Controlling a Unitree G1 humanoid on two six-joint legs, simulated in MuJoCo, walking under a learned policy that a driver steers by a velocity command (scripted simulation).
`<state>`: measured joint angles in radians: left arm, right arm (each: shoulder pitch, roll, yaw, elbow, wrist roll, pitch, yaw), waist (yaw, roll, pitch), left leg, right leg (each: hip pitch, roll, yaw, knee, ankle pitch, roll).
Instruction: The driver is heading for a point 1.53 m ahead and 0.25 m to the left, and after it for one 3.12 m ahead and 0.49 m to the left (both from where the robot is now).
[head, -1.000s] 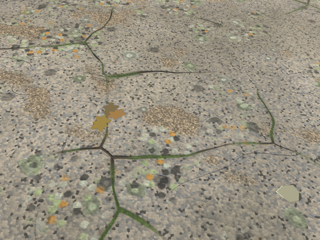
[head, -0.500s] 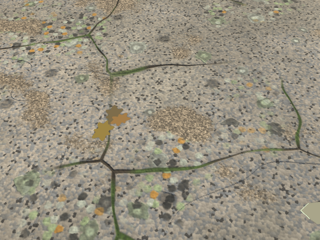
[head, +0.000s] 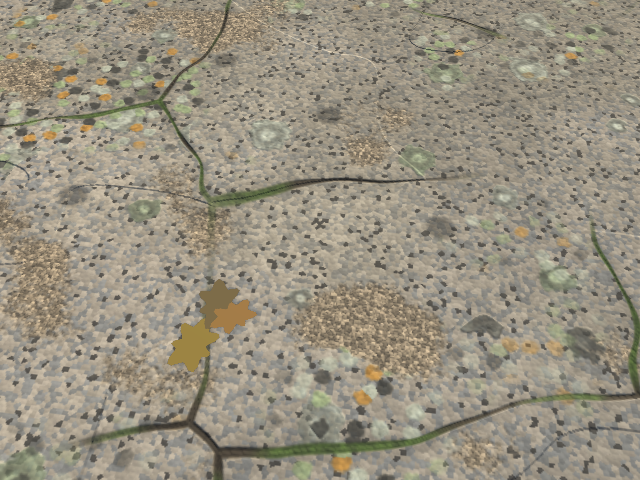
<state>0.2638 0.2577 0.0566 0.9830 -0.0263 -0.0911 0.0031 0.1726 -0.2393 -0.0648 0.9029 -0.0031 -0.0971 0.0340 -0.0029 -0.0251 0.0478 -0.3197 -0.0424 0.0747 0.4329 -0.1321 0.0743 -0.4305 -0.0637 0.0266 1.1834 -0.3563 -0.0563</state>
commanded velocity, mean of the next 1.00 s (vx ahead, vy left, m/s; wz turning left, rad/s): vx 0.50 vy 0.00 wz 0.00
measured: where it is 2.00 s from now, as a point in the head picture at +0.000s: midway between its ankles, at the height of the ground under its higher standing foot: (347, 242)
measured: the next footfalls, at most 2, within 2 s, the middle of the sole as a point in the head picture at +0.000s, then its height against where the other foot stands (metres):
right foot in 0.40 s outside the picture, level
left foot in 0.96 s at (293, 361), level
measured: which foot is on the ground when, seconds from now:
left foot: down 0.00-0.42, up 0.44-0.94, down 0.96-1.00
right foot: up 0.00-0.38, down 0.40-0.96, up 0.98-1.00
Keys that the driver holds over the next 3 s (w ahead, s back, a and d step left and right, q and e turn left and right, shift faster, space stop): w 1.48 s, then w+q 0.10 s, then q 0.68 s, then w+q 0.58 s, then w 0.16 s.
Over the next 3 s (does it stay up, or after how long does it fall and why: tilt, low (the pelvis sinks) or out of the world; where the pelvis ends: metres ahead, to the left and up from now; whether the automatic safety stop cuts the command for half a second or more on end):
stays up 1.28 0.12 -0.01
